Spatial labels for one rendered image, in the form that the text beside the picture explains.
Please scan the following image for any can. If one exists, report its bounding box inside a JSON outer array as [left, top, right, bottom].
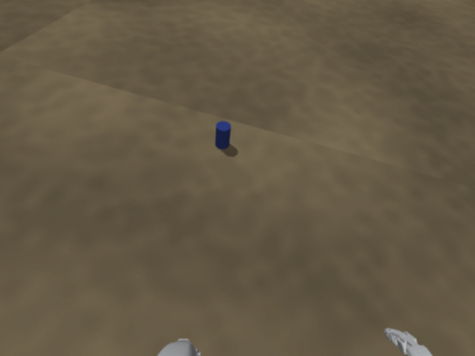
[[215, 121, 231, 149]]

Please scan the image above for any right robot hand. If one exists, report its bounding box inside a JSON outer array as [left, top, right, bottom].
[[384, 328, 433, 356]]

